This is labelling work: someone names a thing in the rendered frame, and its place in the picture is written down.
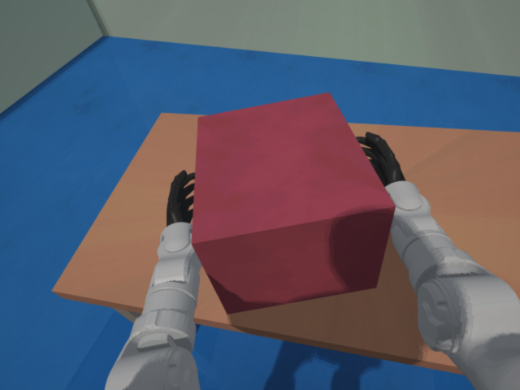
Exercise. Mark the carton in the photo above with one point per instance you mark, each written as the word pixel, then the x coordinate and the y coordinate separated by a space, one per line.
pixel 287 206

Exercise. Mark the right robot hand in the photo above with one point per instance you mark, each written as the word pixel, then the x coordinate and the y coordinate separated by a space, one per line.
pixel 382 158

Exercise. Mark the robot left upper arm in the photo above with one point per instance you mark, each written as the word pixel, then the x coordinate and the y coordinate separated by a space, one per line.
pixel 171 368

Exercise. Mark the left robot forearm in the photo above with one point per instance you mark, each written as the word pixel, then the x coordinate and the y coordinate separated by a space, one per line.
pixel 171 300

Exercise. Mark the table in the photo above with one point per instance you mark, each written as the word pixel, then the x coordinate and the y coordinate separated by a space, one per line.
pixel 471 179

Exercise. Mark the robot right upper arm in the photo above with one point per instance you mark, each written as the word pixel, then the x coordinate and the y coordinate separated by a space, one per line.
pixel 475 320

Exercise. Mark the left robot hand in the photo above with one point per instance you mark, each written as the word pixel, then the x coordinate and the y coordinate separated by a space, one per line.
pixel 178 205

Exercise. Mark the right robot forearm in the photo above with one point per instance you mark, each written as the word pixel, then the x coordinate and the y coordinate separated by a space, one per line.
pixel 423 246

